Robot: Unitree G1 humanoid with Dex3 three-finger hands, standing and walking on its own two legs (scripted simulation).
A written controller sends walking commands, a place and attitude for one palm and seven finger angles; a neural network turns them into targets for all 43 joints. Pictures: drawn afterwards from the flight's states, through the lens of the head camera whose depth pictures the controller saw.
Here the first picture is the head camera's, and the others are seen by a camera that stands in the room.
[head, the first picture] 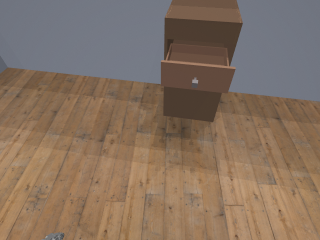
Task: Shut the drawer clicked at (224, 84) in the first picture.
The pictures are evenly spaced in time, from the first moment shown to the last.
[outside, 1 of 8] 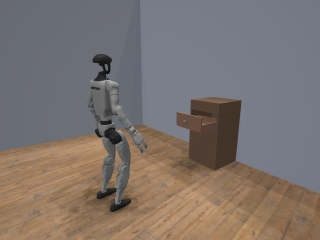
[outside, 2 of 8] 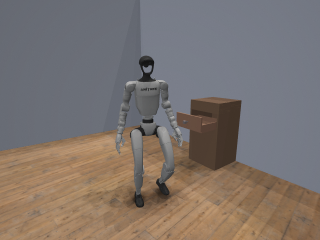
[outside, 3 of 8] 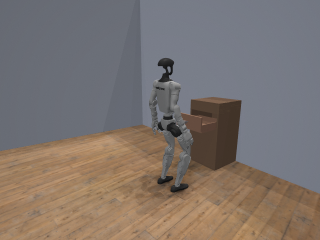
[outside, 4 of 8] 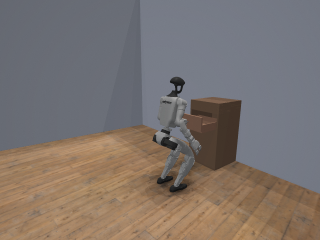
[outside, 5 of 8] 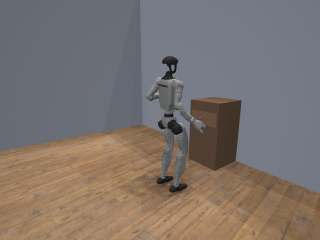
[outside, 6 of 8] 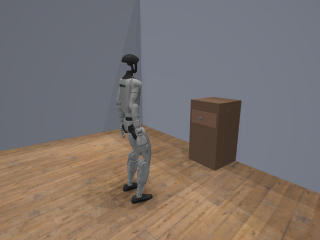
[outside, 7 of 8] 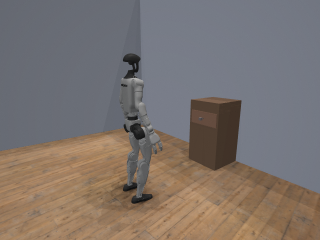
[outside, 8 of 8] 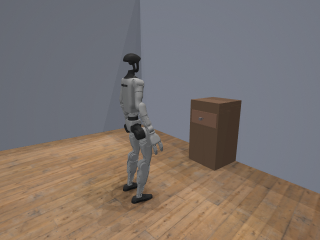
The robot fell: no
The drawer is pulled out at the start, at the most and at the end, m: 0.26 0.26 0.00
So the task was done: yes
